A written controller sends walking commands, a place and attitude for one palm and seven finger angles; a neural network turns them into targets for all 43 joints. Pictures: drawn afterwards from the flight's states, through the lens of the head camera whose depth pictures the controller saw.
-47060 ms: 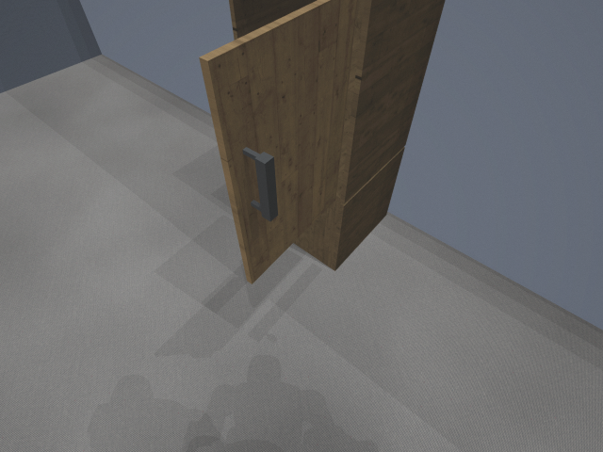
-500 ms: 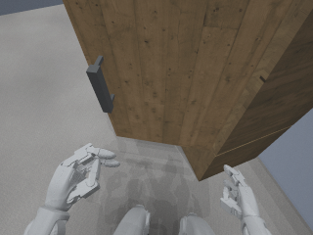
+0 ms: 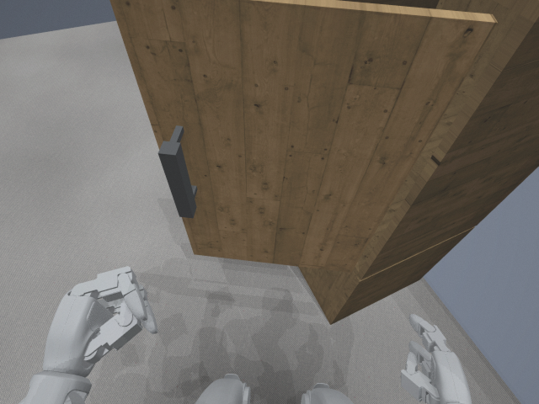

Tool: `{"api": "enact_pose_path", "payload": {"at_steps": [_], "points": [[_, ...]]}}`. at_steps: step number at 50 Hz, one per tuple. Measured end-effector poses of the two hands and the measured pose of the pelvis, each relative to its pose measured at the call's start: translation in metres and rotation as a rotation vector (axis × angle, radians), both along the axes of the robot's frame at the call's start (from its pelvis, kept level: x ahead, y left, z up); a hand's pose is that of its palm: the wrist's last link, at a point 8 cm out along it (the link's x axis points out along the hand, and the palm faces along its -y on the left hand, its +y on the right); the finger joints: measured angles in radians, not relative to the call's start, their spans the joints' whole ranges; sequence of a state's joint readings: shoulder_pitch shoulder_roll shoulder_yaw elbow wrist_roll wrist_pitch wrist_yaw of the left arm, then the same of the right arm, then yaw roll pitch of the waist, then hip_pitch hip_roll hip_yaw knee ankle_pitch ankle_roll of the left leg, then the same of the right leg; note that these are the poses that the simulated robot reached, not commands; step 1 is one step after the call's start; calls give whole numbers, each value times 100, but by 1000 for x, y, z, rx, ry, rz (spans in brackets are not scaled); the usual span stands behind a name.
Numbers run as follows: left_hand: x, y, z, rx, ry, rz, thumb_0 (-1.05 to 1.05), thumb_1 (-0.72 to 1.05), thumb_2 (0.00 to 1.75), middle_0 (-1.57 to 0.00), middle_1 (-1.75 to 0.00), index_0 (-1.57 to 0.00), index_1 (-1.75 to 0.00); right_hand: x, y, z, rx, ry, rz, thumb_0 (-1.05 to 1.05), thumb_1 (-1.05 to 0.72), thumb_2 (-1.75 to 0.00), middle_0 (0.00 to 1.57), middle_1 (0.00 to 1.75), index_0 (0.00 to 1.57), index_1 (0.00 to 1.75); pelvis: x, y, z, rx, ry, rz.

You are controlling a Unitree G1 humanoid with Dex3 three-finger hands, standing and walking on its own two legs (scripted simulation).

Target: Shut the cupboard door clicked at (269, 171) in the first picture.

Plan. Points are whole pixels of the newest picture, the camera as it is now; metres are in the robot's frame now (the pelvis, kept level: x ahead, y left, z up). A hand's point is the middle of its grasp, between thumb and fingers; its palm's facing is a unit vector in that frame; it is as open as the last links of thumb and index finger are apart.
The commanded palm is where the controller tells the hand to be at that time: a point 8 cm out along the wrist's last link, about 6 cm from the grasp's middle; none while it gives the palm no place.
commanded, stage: raise the hand and make a fist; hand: left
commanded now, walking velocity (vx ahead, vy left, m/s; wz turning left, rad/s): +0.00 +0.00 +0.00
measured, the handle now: (183, 174) +0.44 +0.17 +0.07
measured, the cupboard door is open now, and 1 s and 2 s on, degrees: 59 59 59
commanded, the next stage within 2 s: bring the fist close to the handle in 0.70 s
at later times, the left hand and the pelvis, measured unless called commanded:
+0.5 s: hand (125, 312) +0.22 +0.20 +0.07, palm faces -0.07 -1.00 -0.01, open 3.1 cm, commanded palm +0.20 +0.26 +0.08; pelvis +0.00 +0.01 +0.02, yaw +1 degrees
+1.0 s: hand (140, 289) +0.24 +0.18 +0.09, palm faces -0.02 -1.00 -0.06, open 3.1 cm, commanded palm +0.23 +0.23 +0.08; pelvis +0.00 +0.00 +0.01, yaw +1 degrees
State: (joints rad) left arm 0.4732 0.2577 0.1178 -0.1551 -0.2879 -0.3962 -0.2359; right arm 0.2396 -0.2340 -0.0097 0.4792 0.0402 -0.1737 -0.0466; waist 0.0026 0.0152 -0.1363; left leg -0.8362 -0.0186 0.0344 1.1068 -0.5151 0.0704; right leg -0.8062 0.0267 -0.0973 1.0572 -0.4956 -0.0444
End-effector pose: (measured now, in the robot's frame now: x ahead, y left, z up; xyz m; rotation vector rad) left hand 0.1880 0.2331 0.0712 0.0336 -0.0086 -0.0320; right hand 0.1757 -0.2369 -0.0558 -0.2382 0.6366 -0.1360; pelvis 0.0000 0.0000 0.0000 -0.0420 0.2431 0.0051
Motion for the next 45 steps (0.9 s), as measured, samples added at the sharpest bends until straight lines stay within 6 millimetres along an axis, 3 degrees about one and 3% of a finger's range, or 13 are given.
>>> {"api": "enact_pose_path", "payload": {"at_steps": [4,10,13,19,27,35,42,45], "points": [[-2,12,16,10,-51,52,1,90,90,-121,-140,-121,-140,6,20,7,34,-25,48,2,-90,-90,20,30,20,30,-1,5,5,-8,-17,11],[2,7,-10,-7,95,-39,1,90,90,-127,-147,-127,-147,4,33,10,41,-21,90,2,-90,-90,21,30,20,30,-4,10,9,-12,-27,16],[4,11,-7,-6,85,-38,1,90,90,-129,-148,-128,-148,-1,33,13,28,-10,85,2,-90,-90,21,30,20,30,-4,10,11,-13,-35,14],[12,30,27,21,-64,31,1,90,90,-130,-150,-129,-149,-11,26,12,16,18,75,2,-90,-90,21,30,20,30,-2,13,15,-17,-45,18],[13,14,-9,-25,131,-52,1,90,90,-130,-150,-129,-150,-20,15,13,6,32,35,2,-90,-90,21,30,20,30,-1,13,17,-10,-40,9],[13,21,24,29,-62,32,1,90,90,-130,-150,-129,-150,-16,12,11,4,24,54,2,-90,-90,20,30,20,30,-1,9,15,-7,-39,13],[12,6,-7,-3,120,-31,1,90,90,-130,-150,-129,-150,-10,12,7,34,18,49,2,-90,-90,20,30,20,30,0,4,14,-3,-32,13],[14,0,0,5,93,-36,1,90,90,-130,-150,-129,-150,-8,11,9,25,9,51,2,-90,-90,20,30,20,30,1,2,15,-1,-35,13]]}}
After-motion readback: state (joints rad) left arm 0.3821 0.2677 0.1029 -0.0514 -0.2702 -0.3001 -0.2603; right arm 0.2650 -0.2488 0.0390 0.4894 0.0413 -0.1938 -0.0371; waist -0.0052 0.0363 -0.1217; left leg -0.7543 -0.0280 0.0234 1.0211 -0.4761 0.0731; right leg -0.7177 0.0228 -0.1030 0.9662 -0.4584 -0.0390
